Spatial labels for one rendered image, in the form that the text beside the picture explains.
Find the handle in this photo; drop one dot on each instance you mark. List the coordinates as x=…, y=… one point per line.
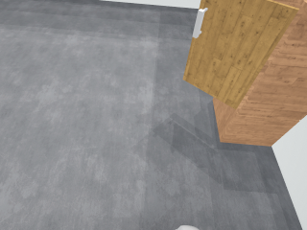
x=197, y=28

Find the cupboard door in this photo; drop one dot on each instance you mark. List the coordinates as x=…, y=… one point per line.
x=237, y=38

